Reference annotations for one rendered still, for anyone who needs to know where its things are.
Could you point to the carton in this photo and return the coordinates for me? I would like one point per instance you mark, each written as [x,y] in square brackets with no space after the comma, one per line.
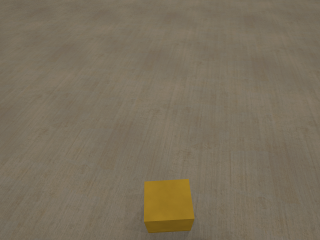
[168,206]

